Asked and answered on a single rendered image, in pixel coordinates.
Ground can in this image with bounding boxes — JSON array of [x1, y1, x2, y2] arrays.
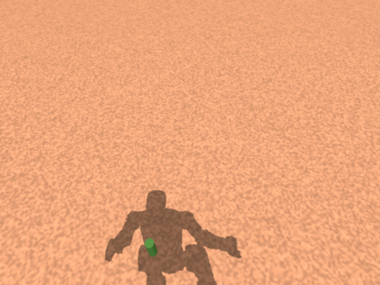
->
[[145, 238, 157, 257]]

